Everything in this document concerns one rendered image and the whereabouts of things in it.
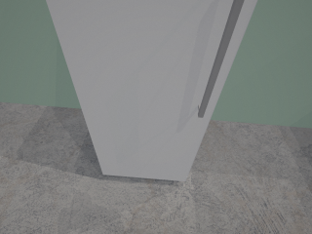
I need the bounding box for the handle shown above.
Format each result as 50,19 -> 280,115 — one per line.
198,0 -> 245,118

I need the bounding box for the fridge door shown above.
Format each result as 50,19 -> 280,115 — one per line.
46,0 -> 256,181

